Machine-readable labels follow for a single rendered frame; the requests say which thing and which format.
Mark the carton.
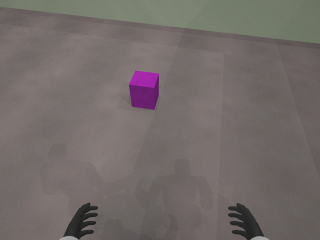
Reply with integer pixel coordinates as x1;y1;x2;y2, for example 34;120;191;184
129;71;159;110

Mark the left robot hand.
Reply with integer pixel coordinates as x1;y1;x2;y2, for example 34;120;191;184
63;202;98;240

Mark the right robot hand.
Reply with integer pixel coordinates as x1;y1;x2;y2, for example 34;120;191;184
228;203;265;240

